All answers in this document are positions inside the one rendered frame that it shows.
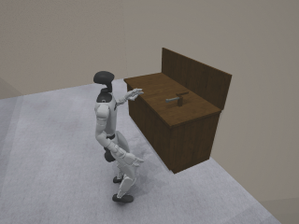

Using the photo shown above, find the right robot thigh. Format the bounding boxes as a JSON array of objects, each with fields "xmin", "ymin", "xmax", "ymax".
[{"xmin": 104, "ymin": 148, "xmax": 135, "ymax": 181}]

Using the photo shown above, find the robot left hand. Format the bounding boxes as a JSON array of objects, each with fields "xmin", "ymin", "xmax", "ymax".
[{"xmin": 124, "ymin": 89, "xmax": 144, "ymax": 101}]

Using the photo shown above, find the robot right hand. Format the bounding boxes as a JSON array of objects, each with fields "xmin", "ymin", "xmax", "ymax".
[{"xmin": 123, "ymin": 152, "xmax": 144, "ymax": 168}]

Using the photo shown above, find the counter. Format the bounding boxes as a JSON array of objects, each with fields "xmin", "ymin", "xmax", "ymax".
[{"xmin": 123, "ymin": 48, "xmax": 232, "ymax": 174}]

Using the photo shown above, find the robot left forearm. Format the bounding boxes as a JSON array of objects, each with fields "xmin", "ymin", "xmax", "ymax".
[{"xmin": 116, "ymin": 96, "xmax": 127, "ymax": 106}]

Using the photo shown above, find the tap lever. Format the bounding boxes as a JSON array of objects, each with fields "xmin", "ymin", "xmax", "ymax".
[{"xmin": 165, "ymin": 97, "xmax": 180, "ymax": 103}]

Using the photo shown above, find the robot right upper arm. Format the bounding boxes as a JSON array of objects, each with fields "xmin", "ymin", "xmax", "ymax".
[{"xmin": 95, "ymin": 104, "xmax": 109, "ymax": 140}]

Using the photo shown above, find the robot right forearm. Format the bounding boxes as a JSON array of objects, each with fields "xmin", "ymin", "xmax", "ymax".
[{"xmin": 96, "ymin": 134, "xmax": 126, "ymax": 158}]

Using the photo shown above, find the humanoid robot head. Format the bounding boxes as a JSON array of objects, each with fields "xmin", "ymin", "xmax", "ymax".
[{"xmin": 93, "ymin": 71, "xmax": 115, "ymax": 103}]

